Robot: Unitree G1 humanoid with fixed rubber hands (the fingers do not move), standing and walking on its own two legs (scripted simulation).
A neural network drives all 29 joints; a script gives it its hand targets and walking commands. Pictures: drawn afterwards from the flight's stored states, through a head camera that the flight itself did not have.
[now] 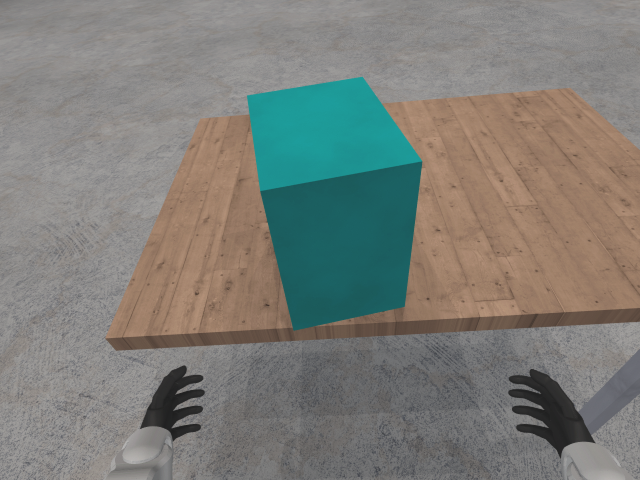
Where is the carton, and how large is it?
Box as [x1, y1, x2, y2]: [247, 77, 421, 330]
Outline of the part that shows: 362,77 247,95 260,191 294,330 404,306 421,160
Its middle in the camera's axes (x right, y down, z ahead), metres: +0.01 -0.05 +0.60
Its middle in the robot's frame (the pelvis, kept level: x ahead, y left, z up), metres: +0.48 +0.03 +0.09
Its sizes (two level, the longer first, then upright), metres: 0.244 0.180 0.273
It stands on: a table, 0.73 m high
